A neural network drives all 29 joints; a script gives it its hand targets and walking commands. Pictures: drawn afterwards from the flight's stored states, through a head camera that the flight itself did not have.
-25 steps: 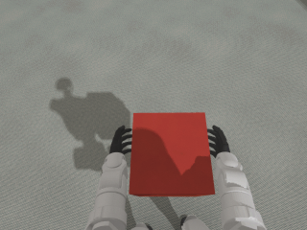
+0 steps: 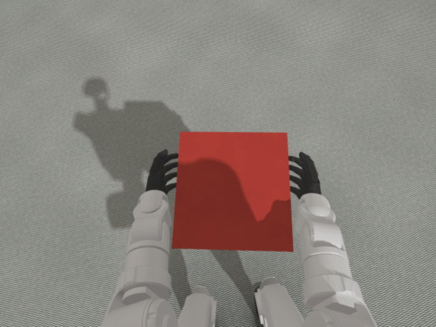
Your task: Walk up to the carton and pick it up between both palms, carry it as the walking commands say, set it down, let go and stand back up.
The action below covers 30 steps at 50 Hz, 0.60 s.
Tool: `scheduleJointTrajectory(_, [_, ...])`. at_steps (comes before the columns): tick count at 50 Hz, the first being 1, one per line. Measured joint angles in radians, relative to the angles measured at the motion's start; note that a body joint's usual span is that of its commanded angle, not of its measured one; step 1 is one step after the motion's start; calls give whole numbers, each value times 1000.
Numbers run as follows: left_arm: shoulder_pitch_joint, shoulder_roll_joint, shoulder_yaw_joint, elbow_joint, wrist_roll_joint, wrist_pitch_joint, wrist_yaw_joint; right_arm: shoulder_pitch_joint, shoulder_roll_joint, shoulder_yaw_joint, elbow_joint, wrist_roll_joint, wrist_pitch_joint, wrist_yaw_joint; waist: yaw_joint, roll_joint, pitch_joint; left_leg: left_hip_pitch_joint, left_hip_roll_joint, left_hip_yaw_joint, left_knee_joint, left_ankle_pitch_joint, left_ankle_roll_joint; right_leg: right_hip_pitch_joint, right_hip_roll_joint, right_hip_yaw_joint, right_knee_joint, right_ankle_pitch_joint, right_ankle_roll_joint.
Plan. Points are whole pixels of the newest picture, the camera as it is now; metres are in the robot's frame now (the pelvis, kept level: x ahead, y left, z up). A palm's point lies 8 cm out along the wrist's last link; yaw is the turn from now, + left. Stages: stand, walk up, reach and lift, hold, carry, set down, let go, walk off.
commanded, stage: set down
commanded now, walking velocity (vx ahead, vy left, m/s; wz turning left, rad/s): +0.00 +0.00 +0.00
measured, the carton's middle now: (231, 198) +0.38 -0.01 -0.13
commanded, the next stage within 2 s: none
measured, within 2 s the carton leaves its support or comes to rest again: neither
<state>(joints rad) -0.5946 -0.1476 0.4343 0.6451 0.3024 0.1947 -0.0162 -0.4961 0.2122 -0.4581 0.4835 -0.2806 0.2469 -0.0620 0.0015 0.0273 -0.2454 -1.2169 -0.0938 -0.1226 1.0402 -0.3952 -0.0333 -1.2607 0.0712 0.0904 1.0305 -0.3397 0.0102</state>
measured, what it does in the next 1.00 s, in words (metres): lowers itself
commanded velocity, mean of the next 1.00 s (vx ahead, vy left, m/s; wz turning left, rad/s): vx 0.00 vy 0.00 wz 0.00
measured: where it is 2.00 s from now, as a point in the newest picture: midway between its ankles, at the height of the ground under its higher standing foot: outside the picture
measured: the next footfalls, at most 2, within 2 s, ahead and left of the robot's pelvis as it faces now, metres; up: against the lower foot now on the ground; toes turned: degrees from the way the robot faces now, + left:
none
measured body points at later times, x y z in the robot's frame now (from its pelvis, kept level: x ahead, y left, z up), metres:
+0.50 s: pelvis -0.02 +0.02 -0.09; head +0.19 +0.01 +0.31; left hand +0.42 +0.13 -0.16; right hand +0.40 -0.16 -0.17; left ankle +0.04 +0.13 -0.65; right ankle +0.06 -0.11 -0.65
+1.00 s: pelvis -0.03 +0.01 -0.15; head +0.23 -0.01 +0.22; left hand +0.45 +0.12 -0.24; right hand +0.42 -0.17 -0.25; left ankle +0.04 +0.13 -0.65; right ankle +0.06 -0.11 -0.65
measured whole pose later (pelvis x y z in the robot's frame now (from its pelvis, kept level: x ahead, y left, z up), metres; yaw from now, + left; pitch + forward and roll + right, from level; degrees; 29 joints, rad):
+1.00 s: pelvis -0.03 +0.01 -0.15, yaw +1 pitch +47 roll +2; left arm -0.90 -0.07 0.39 0.76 0.18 0.16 0.10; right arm -0.81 0.03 -0.44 0.66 -0.16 0.19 -0.07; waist -0.01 0.03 -0.26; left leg -1.89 -0.15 -0.10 1.63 -0.57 -0.06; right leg -1.94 0.12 0.10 1.61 -0.50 0.05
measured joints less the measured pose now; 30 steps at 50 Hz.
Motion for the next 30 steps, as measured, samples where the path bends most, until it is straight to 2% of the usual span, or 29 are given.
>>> scheduleJointTrajectory(14, [-40, 15, -70, 0, -60, -46, 62, -54, -71, 19, 58, 91, -80, 8, -12, -27, -78, -294, -18, 21, 209, -66, 5, -292, 13, 15, 197, -58, 24])
scheduleJointTrajectory(17, [-39, 15, -67, 13, -68, -64, 77, -79, -95, 35, 85, 110, -77, 11, -10, -16, -71, -340, -26, 23, 256, -77, 7, -335, 12, 16, 240, -70, 31])
scheduleJointTrajectory(24, [-107, 50, -108, 1, -156, -25, 113, -157, -131, 45, 112, 150, -72, 0, -21, -9, -43, -430, -42, 24, 377, -110, 4, -421, 15, 13, 358, -104, 39])
scheduleJointTrajectory(30, [-241, 60, -50, 89, -115, 11, 118, -270, -162, -9, 189, 102, -39, 7, -26, 1, -5, -467, -50, 24, 443, -129, 2, -457, 22, 12, 421, -123, 43])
